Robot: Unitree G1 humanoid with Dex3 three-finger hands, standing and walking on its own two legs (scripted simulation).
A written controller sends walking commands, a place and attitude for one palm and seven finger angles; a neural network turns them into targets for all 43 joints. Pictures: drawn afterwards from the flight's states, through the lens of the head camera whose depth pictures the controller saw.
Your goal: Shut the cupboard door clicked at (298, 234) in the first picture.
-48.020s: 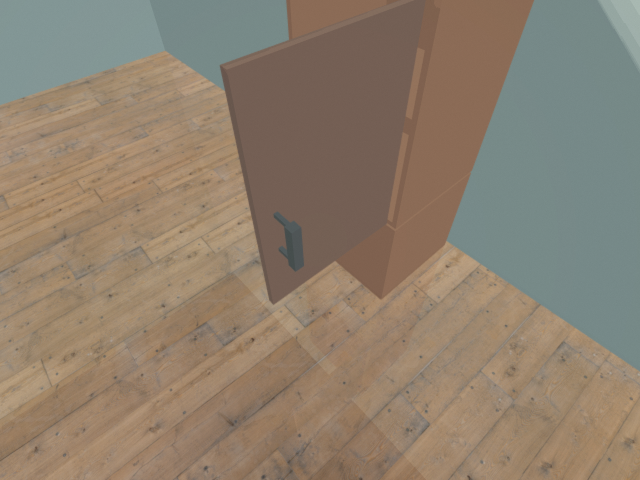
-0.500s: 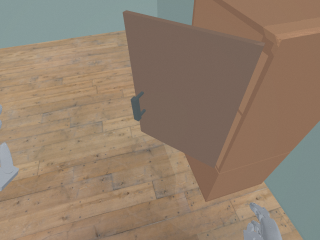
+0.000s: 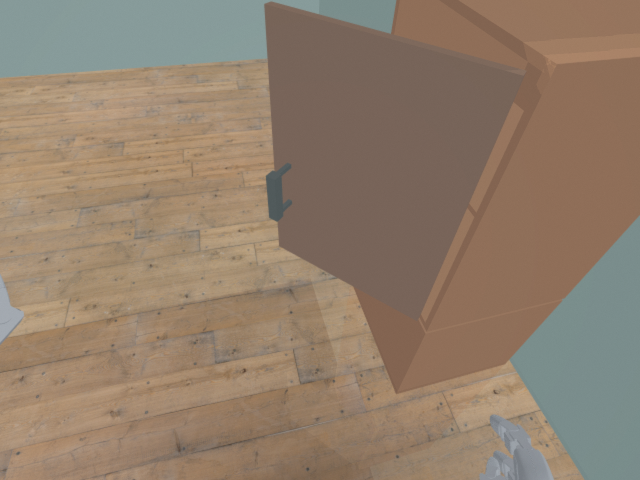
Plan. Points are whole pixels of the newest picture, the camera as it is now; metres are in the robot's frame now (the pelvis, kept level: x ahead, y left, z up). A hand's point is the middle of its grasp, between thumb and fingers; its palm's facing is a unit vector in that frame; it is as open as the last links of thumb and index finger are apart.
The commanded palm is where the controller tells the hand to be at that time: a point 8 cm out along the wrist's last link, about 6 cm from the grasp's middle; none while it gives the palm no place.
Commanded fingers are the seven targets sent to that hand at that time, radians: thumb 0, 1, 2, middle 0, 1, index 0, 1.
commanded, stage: step back with the hand held close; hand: left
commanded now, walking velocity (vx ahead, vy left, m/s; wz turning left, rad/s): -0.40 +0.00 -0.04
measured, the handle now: (281, 191) +0.70 +0.13 -0.09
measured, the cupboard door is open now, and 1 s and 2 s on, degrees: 41 41 41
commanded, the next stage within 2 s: stop stepping back and stand still in 0.80 s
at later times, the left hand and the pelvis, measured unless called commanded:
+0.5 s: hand (24, 366) +0.17 +0.25 +0.18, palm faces +0.43 -0.79 -0.44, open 7.5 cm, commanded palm +0.09 +0.28 +0.20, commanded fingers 0.00 0.90 0.90 -0.20 -0.30 -0.20 -0.30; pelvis -0.08 -0.01 +0.01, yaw -4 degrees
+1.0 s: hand out of the picture -0.02 +0.22 +0.17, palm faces +0.31 -0.85 -0.44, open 7.5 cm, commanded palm -0.08 +0.26 +0.20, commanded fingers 0.00 0.90 0.90 -0.20 -0.30 -0.20 -0.30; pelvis -0.23 -0.03 +0.02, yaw -3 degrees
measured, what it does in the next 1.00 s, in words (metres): walks backwards: right foot, then left foot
